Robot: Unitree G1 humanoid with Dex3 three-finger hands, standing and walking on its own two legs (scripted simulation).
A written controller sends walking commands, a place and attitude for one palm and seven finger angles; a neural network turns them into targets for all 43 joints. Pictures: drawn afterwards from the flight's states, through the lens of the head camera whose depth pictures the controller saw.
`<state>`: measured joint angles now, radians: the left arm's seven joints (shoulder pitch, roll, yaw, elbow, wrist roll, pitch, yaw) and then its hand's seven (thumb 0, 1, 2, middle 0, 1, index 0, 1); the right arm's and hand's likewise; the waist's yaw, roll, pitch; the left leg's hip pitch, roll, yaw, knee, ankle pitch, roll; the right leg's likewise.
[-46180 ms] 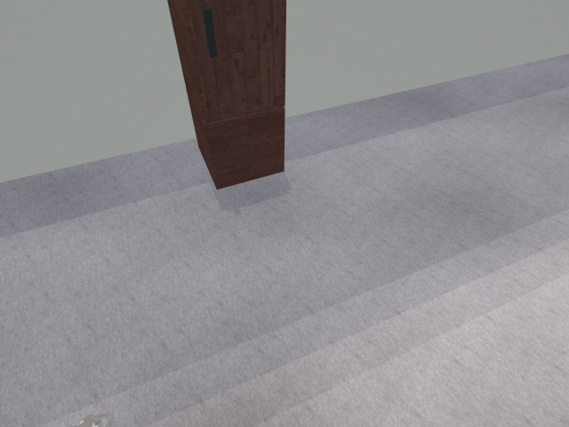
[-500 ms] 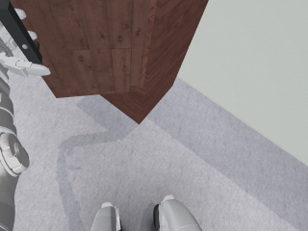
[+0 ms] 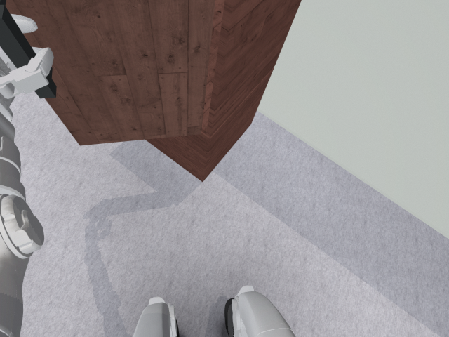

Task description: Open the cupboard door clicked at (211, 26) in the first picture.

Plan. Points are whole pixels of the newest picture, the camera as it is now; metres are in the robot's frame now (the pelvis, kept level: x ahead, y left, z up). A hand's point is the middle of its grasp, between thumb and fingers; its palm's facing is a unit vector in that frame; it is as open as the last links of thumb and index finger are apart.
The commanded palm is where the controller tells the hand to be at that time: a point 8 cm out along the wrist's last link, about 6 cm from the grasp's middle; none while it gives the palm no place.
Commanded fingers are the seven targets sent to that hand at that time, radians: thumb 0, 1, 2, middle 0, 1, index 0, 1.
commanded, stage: close the thumb around the handle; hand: left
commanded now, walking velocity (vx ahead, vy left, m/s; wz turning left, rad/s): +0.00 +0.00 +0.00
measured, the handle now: (26, 48) +0.58 +0.26 +0.08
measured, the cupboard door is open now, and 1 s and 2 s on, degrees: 47 75 100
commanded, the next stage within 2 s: pull the door open along its arc in 0.16 s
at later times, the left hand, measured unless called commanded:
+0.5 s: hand (42, 75) +0.52 +0.23 +0.08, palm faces +0.09 -1.00 -0.01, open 5.7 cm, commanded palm +0.47 +0.27 +0.08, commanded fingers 0.00 0.90 0.90 -0.40 -1.35 -0.40 -1.35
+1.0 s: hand (89, 144) +0.40 +0.16 +0.09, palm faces +0.45 -0.89 +0.04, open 6.2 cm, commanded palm +0.34 +0.19 +0.08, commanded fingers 0.00 0.90 0.90 -0.40 -1.35 -0.40 -1.35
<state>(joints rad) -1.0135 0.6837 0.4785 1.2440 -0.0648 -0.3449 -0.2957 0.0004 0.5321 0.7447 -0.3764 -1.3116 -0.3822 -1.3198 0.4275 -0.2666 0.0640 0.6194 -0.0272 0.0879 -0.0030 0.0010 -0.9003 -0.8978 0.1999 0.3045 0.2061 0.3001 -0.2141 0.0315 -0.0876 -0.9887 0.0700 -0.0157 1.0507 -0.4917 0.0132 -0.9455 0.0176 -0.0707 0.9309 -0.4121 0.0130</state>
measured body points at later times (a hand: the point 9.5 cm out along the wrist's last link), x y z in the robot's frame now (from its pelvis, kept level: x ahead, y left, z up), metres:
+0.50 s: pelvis +0.01 +0.00 +0.01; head +0.15 +0.02 +0.43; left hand +0.51 +0.28 +0.09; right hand -0.02 -0.26 -0.10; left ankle -0.01 +0.10 -0.67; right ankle +0.01 -0.14 -0.67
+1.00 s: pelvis +0.02 -0.01 +0.02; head +0.09 -0.01 +0.47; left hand +0.37 +0.20 +0.09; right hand +0.16 -0.24 -0.09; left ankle -0.01 +0.10 -0.67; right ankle +0.01 -0.14 -0.67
